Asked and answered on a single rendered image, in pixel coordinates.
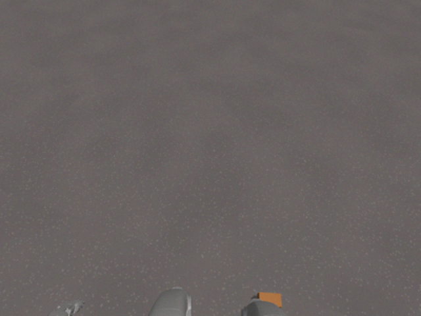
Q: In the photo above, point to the small box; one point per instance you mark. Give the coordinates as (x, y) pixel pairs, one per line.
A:
(270, 297)

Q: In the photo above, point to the left robot hand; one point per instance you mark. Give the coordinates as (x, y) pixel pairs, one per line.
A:
(68, 308)

